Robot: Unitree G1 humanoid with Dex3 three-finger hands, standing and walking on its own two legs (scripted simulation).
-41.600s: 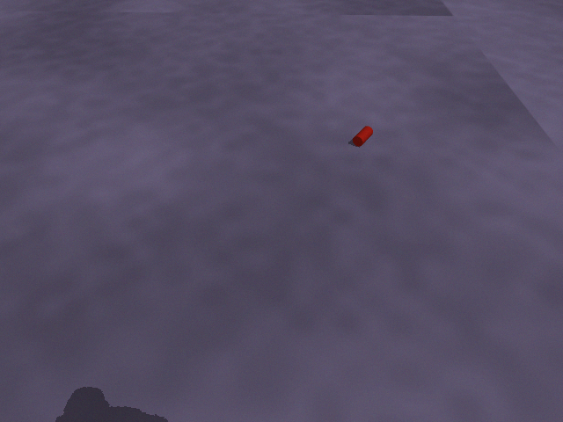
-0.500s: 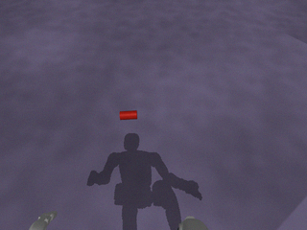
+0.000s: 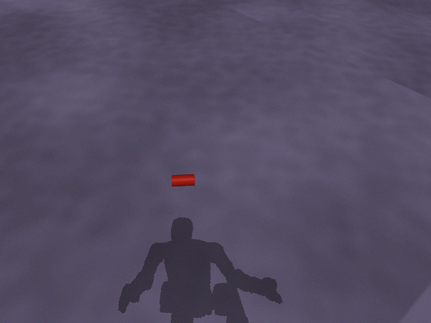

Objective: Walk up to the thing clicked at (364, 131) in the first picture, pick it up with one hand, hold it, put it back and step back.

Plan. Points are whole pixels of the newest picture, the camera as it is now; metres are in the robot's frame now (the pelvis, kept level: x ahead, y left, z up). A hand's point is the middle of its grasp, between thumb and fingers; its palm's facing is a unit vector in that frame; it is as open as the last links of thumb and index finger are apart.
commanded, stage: step back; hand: left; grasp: from above
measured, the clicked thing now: (183, 180) +1.03 +0.23 -0.73
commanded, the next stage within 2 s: stand in 0.60 s
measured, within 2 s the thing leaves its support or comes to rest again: neither
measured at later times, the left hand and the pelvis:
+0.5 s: hand out of the picture +0.16 +0.24 -0.14, palm faces +0.00 -0.94 -0.34, open 7.4 cm; pelvis +0.05 -0.01 +0.00, yaw +0 degrees
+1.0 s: hand out of the picture +0.14 +0.23 -0.14, palm faces -0.03 -0.94 -0.34, open 7.4 cm; pelvis +0.04 -0.02 +0.02, yaw -1 degrees
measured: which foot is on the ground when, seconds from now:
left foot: down 0.00-1.00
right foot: down 0.00-0.00, up 0.02-0.22, down 0.24-1.00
